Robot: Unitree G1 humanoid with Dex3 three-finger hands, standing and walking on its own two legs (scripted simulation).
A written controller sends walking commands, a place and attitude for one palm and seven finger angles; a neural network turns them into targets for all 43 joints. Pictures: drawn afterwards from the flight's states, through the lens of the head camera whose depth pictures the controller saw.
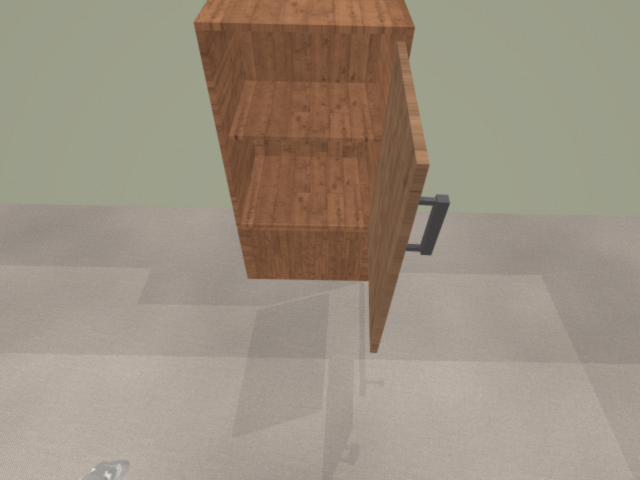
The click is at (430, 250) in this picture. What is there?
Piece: cupboard door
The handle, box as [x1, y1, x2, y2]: [406, 194, 449, 254]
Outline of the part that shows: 447,195 436,194 435,197 420,197 419,204 431,205 431,212 421,243 407,244 406,250 419,251 421,254 431,253 449,204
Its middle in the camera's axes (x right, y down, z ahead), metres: +0.18 -0.02 +0.70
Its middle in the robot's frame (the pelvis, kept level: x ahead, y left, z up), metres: +0.54 -0.15 -0.02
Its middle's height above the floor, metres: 0.74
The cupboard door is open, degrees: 87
